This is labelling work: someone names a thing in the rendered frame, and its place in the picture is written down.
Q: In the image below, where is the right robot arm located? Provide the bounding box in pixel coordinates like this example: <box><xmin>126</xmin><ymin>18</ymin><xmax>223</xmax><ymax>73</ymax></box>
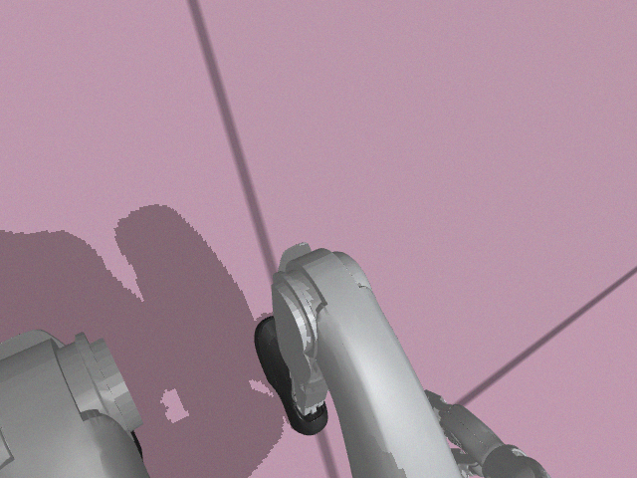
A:
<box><xmin>482</xmin><ymin>444</ymin><xmax>551</xmax><ymax>478</ymax></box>

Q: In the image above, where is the right robot hand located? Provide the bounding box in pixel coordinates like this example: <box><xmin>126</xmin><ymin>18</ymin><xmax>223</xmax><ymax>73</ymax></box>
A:
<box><xmin>424</xmin><ymin>389</ymin><xmax>506</xmax><ymax>478</ymax></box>

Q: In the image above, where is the right robot foot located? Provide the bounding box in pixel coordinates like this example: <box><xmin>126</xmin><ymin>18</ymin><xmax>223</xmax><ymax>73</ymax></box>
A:
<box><xmin>254</xmin><ymin>316</ymin><xmax>327</xmax><ymax>435</ymax></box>

